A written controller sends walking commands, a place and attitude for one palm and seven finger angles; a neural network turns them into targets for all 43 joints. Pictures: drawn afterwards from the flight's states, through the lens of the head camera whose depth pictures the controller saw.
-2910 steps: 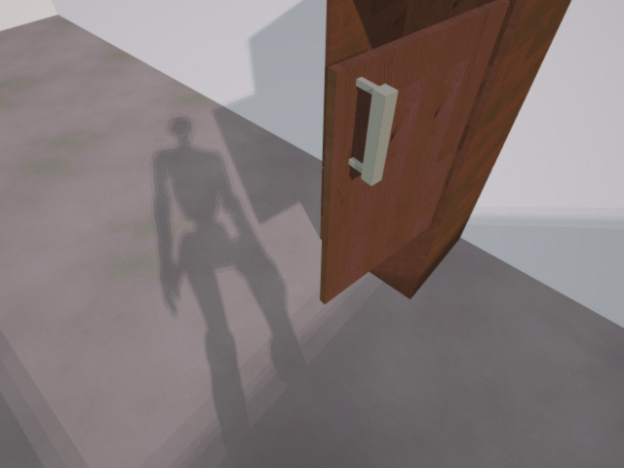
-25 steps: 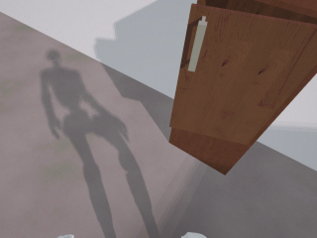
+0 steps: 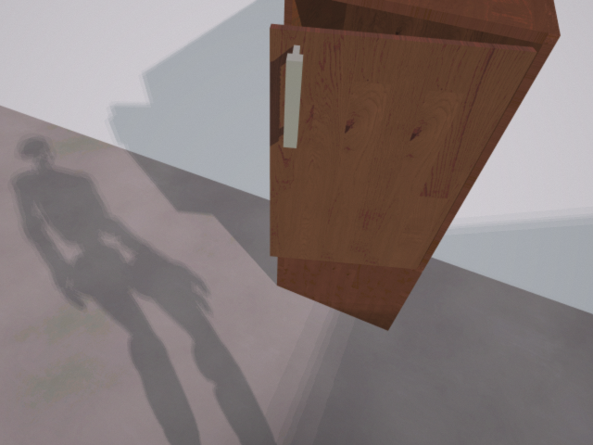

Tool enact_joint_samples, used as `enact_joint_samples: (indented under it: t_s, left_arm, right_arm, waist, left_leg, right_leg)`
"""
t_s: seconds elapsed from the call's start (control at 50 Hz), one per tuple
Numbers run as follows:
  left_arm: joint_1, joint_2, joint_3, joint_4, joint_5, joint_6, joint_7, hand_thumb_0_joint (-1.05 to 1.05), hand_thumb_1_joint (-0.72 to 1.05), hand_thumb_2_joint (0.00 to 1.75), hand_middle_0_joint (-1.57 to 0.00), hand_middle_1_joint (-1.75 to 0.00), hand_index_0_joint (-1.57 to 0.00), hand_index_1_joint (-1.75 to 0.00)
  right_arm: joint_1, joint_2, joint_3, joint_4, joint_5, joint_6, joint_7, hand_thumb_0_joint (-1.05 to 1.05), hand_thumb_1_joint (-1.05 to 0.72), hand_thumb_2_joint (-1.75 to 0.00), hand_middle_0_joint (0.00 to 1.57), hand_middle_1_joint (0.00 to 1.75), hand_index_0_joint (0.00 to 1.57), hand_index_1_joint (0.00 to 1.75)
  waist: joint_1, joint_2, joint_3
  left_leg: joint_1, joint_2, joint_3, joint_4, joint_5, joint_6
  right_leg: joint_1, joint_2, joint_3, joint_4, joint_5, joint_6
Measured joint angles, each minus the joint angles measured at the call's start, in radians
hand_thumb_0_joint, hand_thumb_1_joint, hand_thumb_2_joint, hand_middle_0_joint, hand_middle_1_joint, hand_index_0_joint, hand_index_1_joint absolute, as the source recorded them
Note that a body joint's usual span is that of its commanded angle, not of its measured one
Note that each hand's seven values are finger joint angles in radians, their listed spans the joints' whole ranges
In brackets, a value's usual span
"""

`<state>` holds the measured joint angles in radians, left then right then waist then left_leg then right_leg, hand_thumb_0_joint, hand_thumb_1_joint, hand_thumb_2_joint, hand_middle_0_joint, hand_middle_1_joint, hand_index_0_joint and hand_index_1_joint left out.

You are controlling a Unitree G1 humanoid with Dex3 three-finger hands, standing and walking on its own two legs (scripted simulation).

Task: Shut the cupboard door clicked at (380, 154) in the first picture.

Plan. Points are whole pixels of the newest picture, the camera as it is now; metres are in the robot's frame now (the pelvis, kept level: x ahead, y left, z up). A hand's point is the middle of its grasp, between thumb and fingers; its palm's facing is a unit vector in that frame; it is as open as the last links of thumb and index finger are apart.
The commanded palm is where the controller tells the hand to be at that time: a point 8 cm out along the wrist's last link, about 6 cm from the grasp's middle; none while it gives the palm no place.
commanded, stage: take the last steps up to it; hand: left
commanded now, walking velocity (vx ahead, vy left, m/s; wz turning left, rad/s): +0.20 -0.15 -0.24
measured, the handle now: (293, 98) +0.61 +0.04 +0.16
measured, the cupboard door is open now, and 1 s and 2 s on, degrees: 19 19 19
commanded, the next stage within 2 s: come to a stop and stand still in 0.36 s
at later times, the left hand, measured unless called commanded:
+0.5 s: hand (252, 402) +0.22 +0.08 -0.16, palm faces -0.15 -0.97 -0.21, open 7.4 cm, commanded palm none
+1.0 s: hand (231, 416) +0.20 +0.11 -0.18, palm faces -0.02 -0.97 -0.23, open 7.4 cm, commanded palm none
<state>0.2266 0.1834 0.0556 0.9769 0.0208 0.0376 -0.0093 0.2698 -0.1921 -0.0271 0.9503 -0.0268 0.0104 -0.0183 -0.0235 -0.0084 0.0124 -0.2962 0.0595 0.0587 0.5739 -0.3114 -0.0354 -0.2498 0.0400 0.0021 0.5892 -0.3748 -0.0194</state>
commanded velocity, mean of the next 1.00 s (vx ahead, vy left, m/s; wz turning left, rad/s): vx -0.02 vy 0.00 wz -0.05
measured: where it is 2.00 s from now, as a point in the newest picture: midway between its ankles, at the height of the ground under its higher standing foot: outside the picture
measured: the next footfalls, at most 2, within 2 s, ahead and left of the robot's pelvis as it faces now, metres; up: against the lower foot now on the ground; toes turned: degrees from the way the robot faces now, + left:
right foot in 0.42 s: +0.16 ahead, -0.20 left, +0.00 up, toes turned -12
left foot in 0.94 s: +0.22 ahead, -0.02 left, +0.00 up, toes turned -8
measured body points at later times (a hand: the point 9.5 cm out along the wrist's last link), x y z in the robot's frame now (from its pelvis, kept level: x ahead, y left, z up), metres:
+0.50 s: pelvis +0.10 -0.10 +0.00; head +0.14 -0.12 +0.45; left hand +0.23 +0.13 -0.14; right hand +0.02 -0.34 -0.16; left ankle +0.03 +0.07 -0.67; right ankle +0.12 -0.20 -0.73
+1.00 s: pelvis +0.16 -0.08 +0.00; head +0.21 -0.07 +0.45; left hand +0.20 +0.16 -0.16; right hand +0.25 -0.33 -0.13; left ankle +0.18 +0.02 -0.73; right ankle +0.11 -0.20 -0.72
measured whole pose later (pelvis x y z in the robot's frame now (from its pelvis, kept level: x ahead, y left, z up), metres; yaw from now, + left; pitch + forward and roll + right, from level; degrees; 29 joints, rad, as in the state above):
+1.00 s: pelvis +0.16 -0.08 +0.00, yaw -5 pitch +0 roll +0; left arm 0.22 0.20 0.05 1.03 0.02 0.03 0.04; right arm 0.10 -0.18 -0.03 0.95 -0.02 0.04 -0.02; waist 0.04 -0.04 0.10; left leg -0.27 -0.01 0.05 0.57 -0.28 0.03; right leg -0.26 -0.04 -0.05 0.69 -0.48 0.00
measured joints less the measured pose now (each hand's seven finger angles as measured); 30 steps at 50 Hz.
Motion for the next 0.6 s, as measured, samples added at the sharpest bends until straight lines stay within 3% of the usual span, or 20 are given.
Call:
enact_joint_samples:
  t_s: [0.06, 0.1, 0.16, 0.24, 0.34, 0.4, 0.44, 0.48, 0.52, 0.6]
  left_arm:
    - [0.011, 0.020, 0.012, 0.015, 0.009, 0.022, -0.015, 0.00, 0.90, 0.90, -0.21, -0.30, -0.20, -0.30]
    - [0.010, 0.030, 0.021, 0.021, 0.017, 0.027, -0.028, 0.01, 0.90, 0.90, -0.20, -0.30, -0.20, -0.30]
    - [-0.003, 0.042, 0.029, 0.014, 0.017, 0.022, -0.038, 0.01, 0.91, 0.90, -0.20, -0.30, -0.19, -0.30]
    - [-0.024, 0.053, 0.030, 0.006, 0.013, 0.018, -0.041, 0.01, 0.91, 0.90, -0.20, -0.30, -0.19, -0.30]
    - [-0.057, 0.051, 0.022, 0.010, 0.011, 0.013, -0.044, 0.01, 0.91, 0.90, -0.20, -0.30, -0.19, -0.30]
    - [-0.069, 0.046, 0.016, 0.008, 0.011, -0.009, -0.048, 0.01, 0.91, 0.90, -0.20, -0.30, -0.19, -0.30]
    - [-0.084, 0.028, 0.013, 0.013, 0.012, -0.040, -0.037, 0.00, 0.91, 0.90, -0.20, -0.30, -0.19, -0.30]
    - [-0.092, 0.003, 0.003, 0.015, 0.009, -0.056, -0.023, 0.00, 0.91, 0.90, -0.20, -0.30, -0.19, -0.30]
    - [-0.085, -0.015, -0.007, 0.022, 0.005, -0.063, -0.007, 0.00, 0.91, 0.90, -0.20, -0.30, -0.19, -0.30]
    - [-0.066, -0.024, -0.014, 0.045, 0.001, -0.069, 0.026, -0.01, 0.93, 0.90, -0.21, -0.30, -0.20, -0.30]
  right_arm:
    - [0.020, 0.021, 0.011, 0.001, -0.011, -0.014, -0.007, 0.00, -0.91, -0.90, 0.20, 0.30, 0.20, 0.30]
    - [0.050, 0.027, 0.015, 0.004, -0.014, -0.020, -0.012, 0.00, -0.91, -0.90, 0.20, 0.30, 0.20, 0.30]
    - [0.089, 0.029, 0.019, 0.023, -0.013, -0.028, -0.020, 0.00, -0.91, -0.90, 0.21, 0.30, 0.20, 0.30]
    - [0.122, 0.029, 0.013, 0.052, -0.010, -0.032, -0.020, 0.00, -0.91, -0.90, 0.21, 0.30, 0.20, 0.30]
    - [0.137, 0.017, -0.006, 0.078, -0.012, -0.023, -0.012, 0.00, -0.91, -0.90, 0.21, 0.30, 0.20, 0.30]
    - [0.152, 0.005, -0.015, 0.093, -0.007, -0.015, -0.008, 0.00, -0.90, -0.90, 0.21, 0.30, 0.20, 0.30]
    - [0.135, -0.011, -0.020, 0.113, 0.005, 0.001, -0.004, 0.00, -0.91, -0.90, 0.21, 0.30, 0.20, 0.30]
    - [0.098, -0.021, -0.022, 0.121, 0.011, 0.018, -0.005, 0.01, -0.91, -0.90, 0.20, 0.30, 0.20, 0.30]
    - [0.061, -0.022, -0.021, 0.115, 0.012, 0.018, -0.007, 0.01, -0.91, -0.90, 0.20, 0.30, 0.20, 0.30]
    - [-0.006, -0.011, -0.009, 0.082, 0.018, 0.007, -0.008, 0.01, -0.91, -0.90, 0.20, 0.30, 0.20, 0.30]
  waist:
    - [-0.005, -0.031, -0.001]
    - [-0.011, -0.033, -0.004]
    - [-0.011, -0.028, 0.005]
    - [-0.011, -0.020, 0.021]
    - [-0.033, -0.004, 0.041]
    - [-0.042, 0.009, 0.042]
    - [-0.034, 0.035, 0.053]
    - [-0.032, 0.053, 0.068]
    - [-0.022, 0.046, 0.070]
    - [-0.008, 0.036, 0.053]
  left_leg:
    - [0.019, 0.008, 0.033, 0.015, -0.002, 0.040]
    - [0.054, 0.018, 0.042, -0.036, 0.010, 0.038]
    - [0.105, 0.033, 0.047, -0.121, 0.042, 0.026]
    - [0.157, 0.056, 0.066, -0.185, 0.053, 0.006]
    - [0.192, 0.095, 0.096, -0.165, 0.004, -0.037]
    - [0.190, 0.121, 0.101, -0.080, -0.068, -0.068]
    - [0.119, 0.138, 0.057, 0.114, -0.167, -0.031]
    - [0.013, 0.100, -0.008, 0.354, -0.232, 0.000]
    - [-0.071, 0.058, -0.013, 0.490, -0.204, 0.007]
    - [-0.140, 0.008, -0.001, 0.417, -0.109, -0.005]
  right_leg:
    - [-0.112, -0.003, 0.006, 0.281, -0.094, -0.004]
    - [-0.180, -0.014, -0.004, 0.420, -0.046, 0.006]
    - [-0.244, -0.041, -0.006, 0.491, 0.038, 0.025]
    - [-0.272, -0.078, -0.009, 0.408, 0.094, 0.045]
    - [-0.218, -0.092, -0.047, 0.161, 0.093, 0.042]
    - [-0.124, -0.072, -0.075, -0.015, 0.137, 0.023]
    - [-0.113, -0.050, -0.084, -0.005, 0.128, -0.007]
    - [-0.090, -0.041, -0.098, -0.001, 0.111, -0.022]
    - [-0.048, -0.040, -0.100, -0.054, 0.125, -0.026]
    - [0.022, -0.030, -0.105, -0.155, 0.153, -0.039]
